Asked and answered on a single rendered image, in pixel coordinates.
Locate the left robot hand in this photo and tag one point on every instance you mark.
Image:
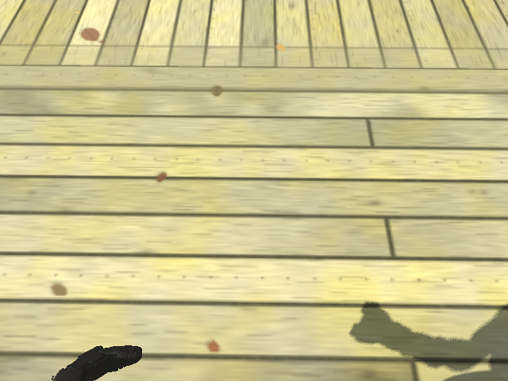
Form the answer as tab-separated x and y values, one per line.
96	362

